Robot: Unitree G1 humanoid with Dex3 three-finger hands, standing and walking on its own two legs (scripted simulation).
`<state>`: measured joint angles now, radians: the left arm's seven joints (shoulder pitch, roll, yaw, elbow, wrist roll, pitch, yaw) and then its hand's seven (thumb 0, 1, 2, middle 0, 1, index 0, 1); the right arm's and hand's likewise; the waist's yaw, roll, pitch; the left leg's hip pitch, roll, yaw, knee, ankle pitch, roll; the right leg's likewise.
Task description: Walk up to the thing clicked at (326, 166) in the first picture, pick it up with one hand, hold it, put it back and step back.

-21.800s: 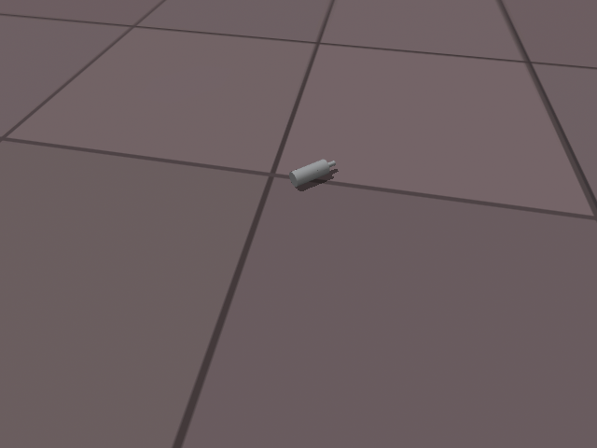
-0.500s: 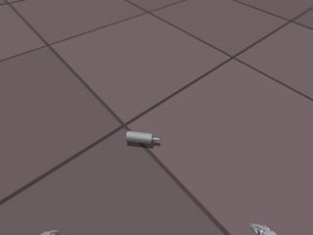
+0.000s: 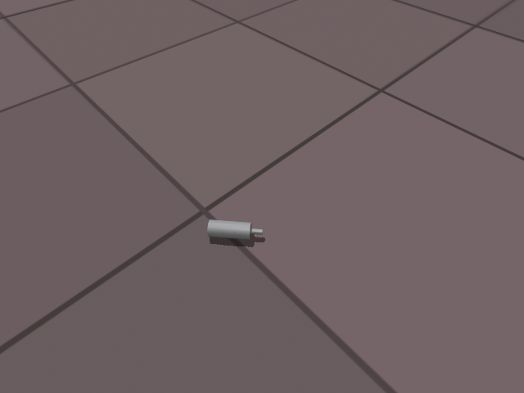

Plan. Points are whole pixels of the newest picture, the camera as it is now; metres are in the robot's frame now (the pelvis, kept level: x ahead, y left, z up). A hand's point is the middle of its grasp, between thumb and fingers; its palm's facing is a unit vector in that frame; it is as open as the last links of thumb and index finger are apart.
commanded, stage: stand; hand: left
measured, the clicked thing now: (235, 230) +0.86 +0.13 -0.74
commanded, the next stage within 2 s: walk up in 0.44 s
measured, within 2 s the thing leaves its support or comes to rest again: neither
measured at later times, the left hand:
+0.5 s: hand out of the picture +0.08 +0.25 -0.15, palm faces -0.01 -0.94 -0.33, open 7.4 cm
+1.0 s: hand (79, 371) +0.18 +0.33 -0.16, palm faces -0.08 -0.94 -0.34, open 7.4 cm
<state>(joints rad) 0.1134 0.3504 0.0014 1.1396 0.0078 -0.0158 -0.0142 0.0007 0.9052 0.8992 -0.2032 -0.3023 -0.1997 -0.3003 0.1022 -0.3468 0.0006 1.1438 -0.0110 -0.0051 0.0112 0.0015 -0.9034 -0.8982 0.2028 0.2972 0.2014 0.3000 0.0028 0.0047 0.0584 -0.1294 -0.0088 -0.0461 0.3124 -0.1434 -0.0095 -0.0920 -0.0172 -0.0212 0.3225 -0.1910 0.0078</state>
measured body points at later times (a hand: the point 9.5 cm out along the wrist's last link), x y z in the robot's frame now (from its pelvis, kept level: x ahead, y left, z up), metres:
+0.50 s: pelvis +0.01 -0.01 +0.00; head +0.01 -0.01 +0.45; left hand +0.08 +0.29 -0.13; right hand +0.07 -0.31 -0.14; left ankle +0.02 +0.12 -0.74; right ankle -0.01 -0.12 -0.75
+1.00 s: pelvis +0.13 +0.05 -0.01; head +0.15 +0.06 +0.44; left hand +0.18 +0.38 -0.13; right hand +0.17 -0.27 -0.12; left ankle +0.13 +0.16 -0.75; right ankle +0.20 -0.10 -0.71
